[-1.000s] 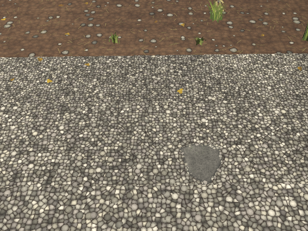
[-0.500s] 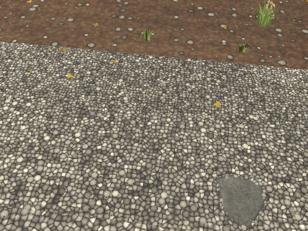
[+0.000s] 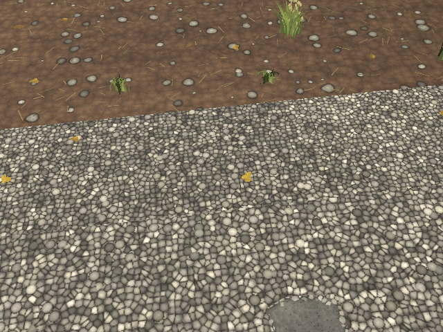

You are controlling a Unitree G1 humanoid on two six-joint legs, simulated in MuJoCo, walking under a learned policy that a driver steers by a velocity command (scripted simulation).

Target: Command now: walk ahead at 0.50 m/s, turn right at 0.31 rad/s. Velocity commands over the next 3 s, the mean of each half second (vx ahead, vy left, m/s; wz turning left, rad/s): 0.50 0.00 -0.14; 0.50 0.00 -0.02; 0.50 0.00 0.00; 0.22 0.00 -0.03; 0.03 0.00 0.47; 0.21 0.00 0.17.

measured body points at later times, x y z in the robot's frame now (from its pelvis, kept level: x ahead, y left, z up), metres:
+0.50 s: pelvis +0.32 +0.13 -0.16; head +0.36 +0.14 +0.29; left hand +0.28 +0.41 -0.28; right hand +0.53 -0.11 -0.24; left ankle +0.40 +0.24 -0.90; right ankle +0.06 -0.05 -0.67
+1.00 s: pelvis +0.61 +0.13 -0.18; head +0.63 +0.13 +0.27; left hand +0.85 +0.34 -0.24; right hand +0.56 -0.13 -0.32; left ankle +0.43 +0.25 -0.84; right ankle +0.70 +0.05 -0.90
